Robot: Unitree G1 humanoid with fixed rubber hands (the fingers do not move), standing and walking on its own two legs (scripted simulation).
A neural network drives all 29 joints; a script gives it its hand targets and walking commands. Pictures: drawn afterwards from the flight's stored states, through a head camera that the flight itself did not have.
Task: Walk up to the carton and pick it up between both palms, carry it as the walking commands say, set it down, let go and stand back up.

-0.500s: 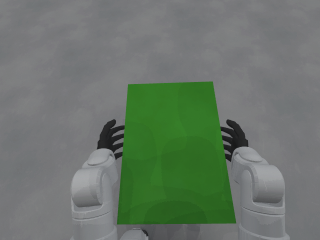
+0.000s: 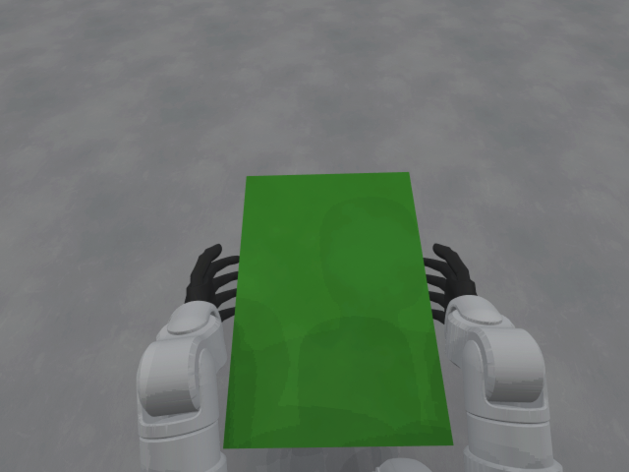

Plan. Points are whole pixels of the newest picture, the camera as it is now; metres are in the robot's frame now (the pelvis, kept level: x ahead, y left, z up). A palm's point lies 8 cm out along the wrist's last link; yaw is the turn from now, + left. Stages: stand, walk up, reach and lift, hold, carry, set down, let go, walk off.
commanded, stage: carry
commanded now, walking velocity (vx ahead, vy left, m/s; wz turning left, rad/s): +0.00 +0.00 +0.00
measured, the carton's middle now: (330, 317) +0.31 +0.00 +0.01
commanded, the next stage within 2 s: none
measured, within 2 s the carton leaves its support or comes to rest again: neither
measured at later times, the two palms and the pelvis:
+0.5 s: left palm (194, 164) +0.54 +0.20 +0.08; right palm (377, 166) +0.54 -0.09 +0.07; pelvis +0.26 +0.05 +0.01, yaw -1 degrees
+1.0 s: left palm (205, 94) +0.81 +0.23 +0.04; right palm (342, 102) +0.79 -0.06 +0.03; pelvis +0.53 +0.10 +0.01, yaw -3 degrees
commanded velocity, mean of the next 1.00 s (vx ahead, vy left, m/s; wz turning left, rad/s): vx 0.00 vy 0.00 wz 0.00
